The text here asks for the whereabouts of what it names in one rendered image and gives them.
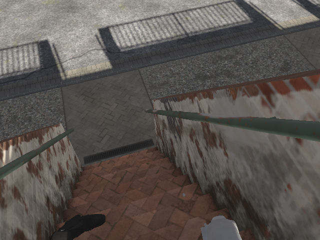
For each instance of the stairs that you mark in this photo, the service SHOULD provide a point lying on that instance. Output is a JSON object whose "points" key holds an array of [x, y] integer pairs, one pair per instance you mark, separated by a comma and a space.
{"points": [[143, 197]]}

